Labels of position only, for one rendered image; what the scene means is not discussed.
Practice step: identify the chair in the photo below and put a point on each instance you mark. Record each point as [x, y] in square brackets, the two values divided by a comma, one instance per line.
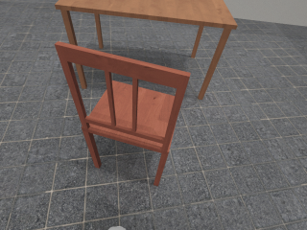
[126, 113]

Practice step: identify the table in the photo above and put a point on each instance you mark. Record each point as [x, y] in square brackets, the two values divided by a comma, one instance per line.
[208, 13]

